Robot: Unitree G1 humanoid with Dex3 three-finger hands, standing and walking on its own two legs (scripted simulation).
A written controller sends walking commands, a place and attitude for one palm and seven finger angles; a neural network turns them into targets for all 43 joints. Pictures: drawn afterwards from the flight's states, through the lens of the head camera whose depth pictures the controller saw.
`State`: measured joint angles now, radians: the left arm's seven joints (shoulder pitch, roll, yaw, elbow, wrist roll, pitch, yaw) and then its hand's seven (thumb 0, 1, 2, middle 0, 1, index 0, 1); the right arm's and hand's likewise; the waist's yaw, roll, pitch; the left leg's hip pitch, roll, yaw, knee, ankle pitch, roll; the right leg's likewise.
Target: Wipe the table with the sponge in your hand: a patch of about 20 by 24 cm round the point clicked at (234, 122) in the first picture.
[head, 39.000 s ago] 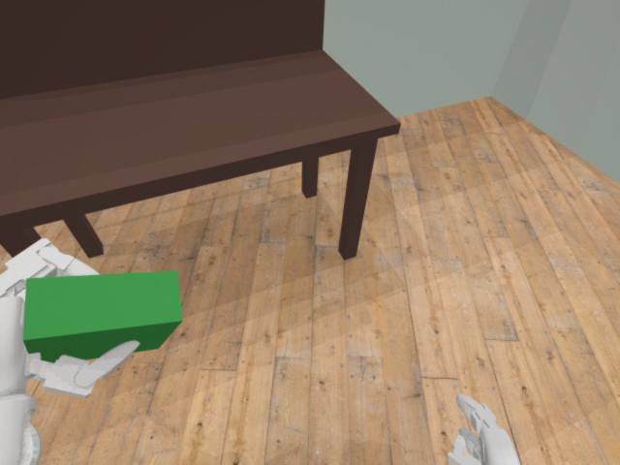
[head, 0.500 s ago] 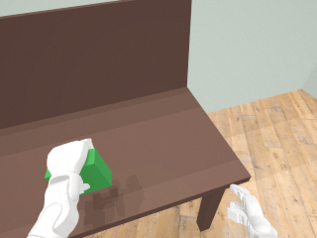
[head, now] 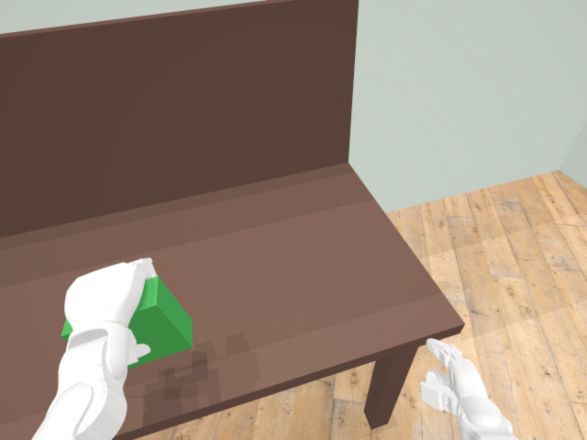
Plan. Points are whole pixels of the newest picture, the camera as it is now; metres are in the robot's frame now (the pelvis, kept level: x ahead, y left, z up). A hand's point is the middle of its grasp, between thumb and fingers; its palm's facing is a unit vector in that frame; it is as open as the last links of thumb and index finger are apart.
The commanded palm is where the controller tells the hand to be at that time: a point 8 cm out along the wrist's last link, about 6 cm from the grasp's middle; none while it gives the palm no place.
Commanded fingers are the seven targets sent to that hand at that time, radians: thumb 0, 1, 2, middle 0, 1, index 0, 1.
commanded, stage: bring the sponge back beside the body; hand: left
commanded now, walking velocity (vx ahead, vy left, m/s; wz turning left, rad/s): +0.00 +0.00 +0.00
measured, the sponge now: (140, 333) +0.23 +0.27 +0.02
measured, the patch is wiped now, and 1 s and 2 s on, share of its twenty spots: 1.00 1.00 1.00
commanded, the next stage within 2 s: step back with the hand held close in 1.22 s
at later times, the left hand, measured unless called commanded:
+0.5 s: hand (107, 320) +0.21 +0.28 +0.09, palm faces +0.07 -0.13 -0.99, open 9.4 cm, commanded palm +0.17 +0.28 +0.16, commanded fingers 0.00 0.10 1.30 -1.20 -1.60 -1.20 -1.60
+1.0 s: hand (84, 334) +0.18 +0.29 +0.11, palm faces +0.08 -0.14 -0.99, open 9.4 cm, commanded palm +0.14 +0.28 +0.18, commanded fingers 0.00 0.10 1.30 -1.20 -1.60 -1.20 -1.60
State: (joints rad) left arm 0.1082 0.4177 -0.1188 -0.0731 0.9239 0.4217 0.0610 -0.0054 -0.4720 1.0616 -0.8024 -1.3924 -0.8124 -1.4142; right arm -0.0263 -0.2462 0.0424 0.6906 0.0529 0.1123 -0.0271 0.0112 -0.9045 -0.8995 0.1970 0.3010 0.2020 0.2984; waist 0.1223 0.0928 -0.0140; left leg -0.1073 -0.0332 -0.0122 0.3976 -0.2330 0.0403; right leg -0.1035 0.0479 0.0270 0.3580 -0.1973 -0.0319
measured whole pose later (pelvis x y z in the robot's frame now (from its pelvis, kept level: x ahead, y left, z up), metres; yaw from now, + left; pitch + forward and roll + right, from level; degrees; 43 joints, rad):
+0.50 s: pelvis -0.01 +0.00 +0.00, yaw +0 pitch -5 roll -1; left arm 0.18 0.46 -0.09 -0.23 0.91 0.44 0.01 -0.01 -0.47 1.06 -0.80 -1.39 -0.81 -1.41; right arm -0.04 -0.25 0.05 0.68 0.04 0.10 -0.02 0.01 -0.90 -0.90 0.20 0.30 0.20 0.30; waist 0.14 0.10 0.00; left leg -0.08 -0.04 -0.01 0.38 -0.22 0.05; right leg -0.08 0.04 0.03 0.34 -0.18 -0.03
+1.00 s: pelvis -0.01 +0.00 +0.00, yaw +0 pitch -5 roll -1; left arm 0.27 0.51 -0.03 -0.37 0.87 0.45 -0.04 -0.01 -0.47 1.06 -0.80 -1.39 -0.81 -1.41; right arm -0.04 -0.25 0.06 0.65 0.04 0.10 -0.03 0.01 -0.90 -0.90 0.20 0.30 0.20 0.30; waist 0.15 0.10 0.01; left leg -0.09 -0.03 -0.02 0.41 -0.23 0.04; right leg -0.08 0.05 0.02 0.36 -0.19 -0.03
